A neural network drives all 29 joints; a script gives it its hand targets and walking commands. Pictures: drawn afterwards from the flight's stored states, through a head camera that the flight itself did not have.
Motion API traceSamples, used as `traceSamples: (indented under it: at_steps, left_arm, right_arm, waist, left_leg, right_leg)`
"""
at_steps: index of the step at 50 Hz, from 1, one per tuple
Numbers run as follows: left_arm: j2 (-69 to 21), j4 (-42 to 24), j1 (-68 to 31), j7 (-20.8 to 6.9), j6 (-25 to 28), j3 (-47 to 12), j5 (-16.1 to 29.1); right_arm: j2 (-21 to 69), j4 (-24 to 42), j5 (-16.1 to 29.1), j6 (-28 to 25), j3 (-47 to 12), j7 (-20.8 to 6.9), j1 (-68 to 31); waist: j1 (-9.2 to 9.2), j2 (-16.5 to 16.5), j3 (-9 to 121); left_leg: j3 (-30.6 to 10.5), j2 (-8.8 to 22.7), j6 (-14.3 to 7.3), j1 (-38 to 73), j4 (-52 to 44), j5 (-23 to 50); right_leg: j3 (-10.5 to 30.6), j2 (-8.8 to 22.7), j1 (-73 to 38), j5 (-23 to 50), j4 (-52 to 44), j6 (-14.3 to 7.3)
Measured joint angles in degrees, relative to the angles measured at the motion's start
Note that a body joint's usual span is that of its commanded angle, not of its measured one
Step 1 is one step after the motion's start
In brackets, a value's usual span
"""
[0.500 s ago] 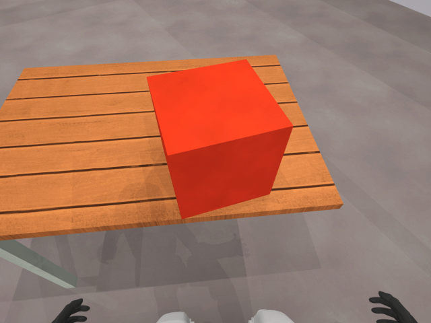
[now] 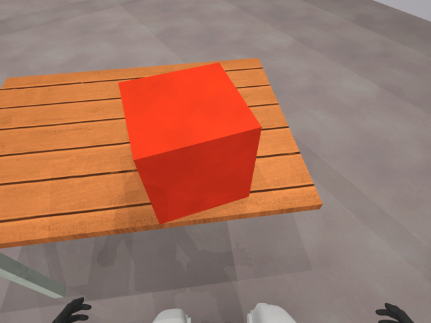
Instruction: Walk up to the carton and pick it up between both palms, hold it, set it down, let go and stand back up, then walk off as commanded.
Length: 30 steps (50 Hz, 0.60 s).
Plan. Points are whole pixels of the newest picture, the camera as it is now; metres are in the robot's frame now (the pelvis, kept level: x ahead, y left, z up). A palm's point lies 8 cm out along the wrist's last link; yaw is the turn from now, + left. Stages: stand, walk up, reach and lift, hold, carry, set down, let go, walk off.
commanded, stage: walk up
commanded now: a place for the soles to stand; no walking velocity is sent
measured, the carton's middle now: (189, 144) +0.48 +0.09 +0.02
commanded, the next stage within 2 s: reach and lift in 1.20 s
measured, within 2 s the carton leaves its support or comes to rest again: neither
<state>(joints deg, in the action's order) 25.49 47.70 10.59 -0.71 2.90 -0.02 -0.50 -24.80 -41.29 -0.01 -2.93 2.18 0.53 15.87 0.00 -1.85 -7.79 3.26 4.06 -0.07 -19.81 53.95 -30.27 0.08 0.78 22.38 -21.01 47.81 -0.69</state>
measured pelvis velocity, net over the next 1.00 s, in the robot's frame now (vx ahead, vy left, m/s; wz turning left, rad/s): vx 0.01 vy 0.00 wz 0.04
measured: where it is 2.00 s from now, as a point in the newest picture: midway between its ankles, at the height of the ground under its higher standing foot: outside the picture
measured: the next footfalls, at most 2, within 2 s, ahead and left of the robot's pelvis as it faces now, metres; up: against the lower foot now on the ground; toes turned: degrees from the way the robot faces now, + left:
left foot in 0.24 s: +0.06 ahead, +0.13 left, +0.00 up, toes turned +6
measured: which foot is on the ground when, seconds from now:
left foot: up 0.00-0.22, down 0.24-1.00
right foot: down 0.00-1.00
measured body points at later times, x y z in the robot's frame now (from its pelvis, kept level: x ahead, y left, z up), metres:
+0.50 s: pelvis +0.01 +0.00 +0.00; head +0.04 +0.02 +0.45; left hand +0.10 +0.32 -0.11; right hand +0.12 -0.33 -0.08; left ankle +0.02 +0.12 -0.70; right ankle +0.05 -0.12 -0.70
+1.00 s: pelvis +0.01 +0.00 +0.01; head +0.05 +0.01 +0.45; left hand +0.12 +0.33 -0.10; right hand +0.13 -0.32 -0.08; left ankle +0.02 +0.12 -0.70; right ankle +0.05 -0.12 -0.70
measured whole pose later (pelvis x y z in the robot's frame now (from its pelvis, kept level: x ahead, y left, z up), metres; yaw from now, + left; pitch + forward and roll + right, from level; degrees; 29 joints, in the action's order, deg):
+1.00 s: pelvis +0.01 +0.00 +0.01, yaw +2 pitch -2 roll +0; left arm 25.3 48.4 9.3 -0.3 2.8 0.0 -0.5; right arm -25.3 -41.5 0.0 -3.3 2.2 0.2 14.7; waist 0.1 -0.6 -6.9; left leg 3.3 2.2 -0.6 -19.6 44.7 -22.2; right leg -1.4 1.8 21.5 -23.2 45.7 -0.4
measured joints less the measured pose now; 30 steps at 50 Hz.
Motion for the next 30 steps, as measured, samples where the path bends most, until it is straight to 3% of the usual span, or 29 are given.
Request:
traceSamples:
  at_steps: [3,10,12,15,22,26,28,30]
  left_arm:
    - [-0.01,-0.01,2.16,0.29,0.0,0.0,0.0]
    - [-0.01,-0.04,2.68,0.36,0.0,0.0,0.0]
    - [-0.01,-0.05,2.07,0.31,-0.34,0.0,0.0]
    - [-0.19,0.02,1.62,0.33,-1.34,0.0,0.0]
    - [-0.03,0.22,0.69,0.23,-1.39,0.0,0.0]
    - [-0.11,0.65,0.94,0.3,-0.3,0.0,0.0]
    - [-0.11,0.66,1.12,0.31,-0.01,0.0,0.0]
    - [-0.11,0.66,1.11,0.35,0.0,0.0,0.0]
  right_arm:
    - [-0.31,0.06,0.0,0.48,0.0,0.01,-0.69]
    - [-0.76,0.07,0.0,1.05,-0.01,-0.28,-0.8]
    - [-0.76,0.07,0.0,0.93,-0.01,-0.28,-0.74]
    - [-0.52,-0.2,0.0,0.5,0.0,-0.28,-0.05]
    - [-0.52,-0.2,0.0,-0.06,-0.01,-0.28,0.13]
    - [-0.5,-0.2,0.0,-0.06,-0.01,-0.28,-0.38]
    - [-0.51,-0.2,0.0,-0.02,-0.01,-0.28,-0.66]
    - [-0.51,-0.2,0.0,-0.02,-0.01,-0.28,-0.84]
  waist:
    - [0.04,0.31,0.03]
    - [0.08,2.48,0.04]
    - [0.09,2.57,-0.01]
    - [0.09,1.16,-0.11]
    - [0.04,-0.29,0.07]
    - [0.05,-0.1,0.04]
    - [0.05,0.11,0.06]
    - [0.06,0.28,0.07]
  left_leg:
    - [-0.09,-1.97,0.0,-0.49,4.06,-1.87]
    - [-0.14,-1.98,0.0,-0.51,1.28,-1.05]
    - [-0.16,-2.13,-0.02,0.14,-5.44,2.72]
    - [0.1,-2.92,-0.74,0.24,-6.3,7.13]
    - [0.15,-1.71,-0.98,0.2,-7.38,6.74]
    - [0.06,-1.37,-0.83,0.23,-6.49,6.15]
    - [0.09,-1.79,-0.83,0.22,-5.89,0.72]
    - [0.06,-2.2,-0.83,0.21,-6.09,-0.31]
  right_leg:
    - [0.44,0.66,-1.25,-0.34,0.0,-0.22]
    - [-1.21,0.66,-0.81,-0.31,-0.01,-0.21]
    - [-1.9,0.75,0.08,-0.24,0.22,-0.21]
    - [-0.68,0.6,0.71,-3.89,2.22,-0.22]
    - [-0.33,0.25,0.94,-5.35,2.23,-0.22]
    - [-0.52,-0.04,-1.16,1.02,-1.95,-0.04]
    - [-0.53,0.18,-1.29,-0.14,-1.89,-0.03]
    - [-0.55,0.59,-1.29,-0.61,-1.88,-0.03]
